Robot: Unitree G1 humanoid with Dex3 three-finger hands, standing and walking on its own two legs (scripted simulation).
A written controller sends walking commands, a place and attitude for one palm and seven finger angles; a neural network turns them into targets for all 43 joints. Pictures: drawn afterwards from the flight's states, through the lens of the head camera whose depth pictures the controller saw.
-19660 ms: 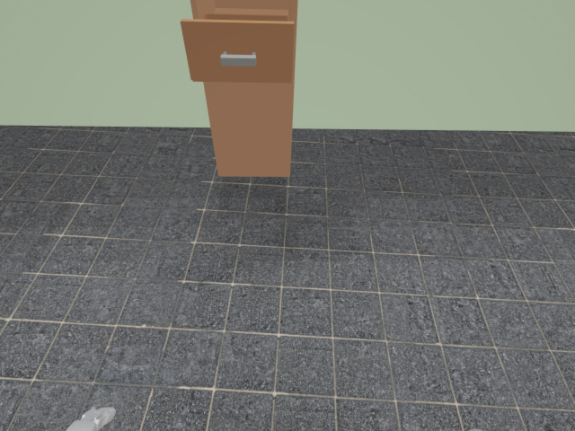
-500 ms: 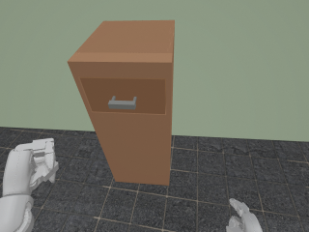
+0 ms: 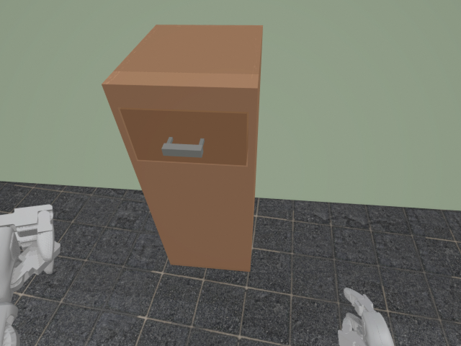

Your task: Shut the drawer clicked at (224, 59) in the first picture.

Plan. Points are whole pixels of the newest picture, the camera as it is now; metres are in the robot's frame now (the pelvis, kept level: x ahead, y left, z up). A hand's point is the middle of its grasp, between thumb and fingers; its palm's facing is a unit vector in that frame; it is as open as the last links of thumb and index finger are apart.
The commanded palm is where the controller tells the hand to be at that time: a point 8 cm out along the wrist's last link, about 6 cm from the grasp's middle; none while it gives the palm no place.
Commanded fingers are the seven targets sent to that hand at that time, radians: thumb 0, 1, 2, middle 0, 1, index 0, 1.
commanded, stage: step back with the hand held close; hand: left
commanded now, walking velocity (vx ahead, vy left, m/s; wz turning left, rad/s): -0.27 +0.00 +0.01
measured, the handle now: (184, 145) +0.60 +0.20 +0.00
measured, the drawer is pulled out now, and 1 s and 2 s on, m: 0.00 0.00 0.00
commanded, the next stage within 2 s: stop stepping back and stand still in 1.48 s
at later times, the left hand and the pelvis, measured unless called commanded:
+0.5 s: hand (17, 287) +0.14 +0.27 +0.16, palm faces +0.32 -0.80 -0.51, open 3.3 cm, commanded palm +0.08 +0.31 +0.17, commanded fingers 0.00 0.90 0.90 -1.40 -1.60 -1.40 -1.60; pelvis -0.05 +0.03 -0.01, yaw -1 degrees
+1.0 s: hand out of the picture +0.08 +0.28 +0.15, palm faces +0.31 -0.81 -0.50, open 3.3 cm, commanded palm +0.01 +0.32 +0.17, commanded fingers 0.00 0.90 0.90 -1.40 -1.60 -1.40 -1.60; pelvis -0.11 +0.03 -0.01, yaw +2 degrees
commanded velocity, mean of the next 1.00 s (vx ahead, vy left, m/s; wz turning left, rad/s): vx -0.31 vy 0.00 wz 0.01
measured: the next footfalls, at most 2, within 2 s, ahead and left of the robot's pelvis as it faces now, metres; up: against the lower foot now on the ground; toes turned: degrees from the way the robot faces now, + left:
left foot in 1.34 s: -0.07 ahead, +0.12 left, +0.00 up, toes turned +0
right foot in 1.76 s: -0.31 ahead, -0.05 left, +0.00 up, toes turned -6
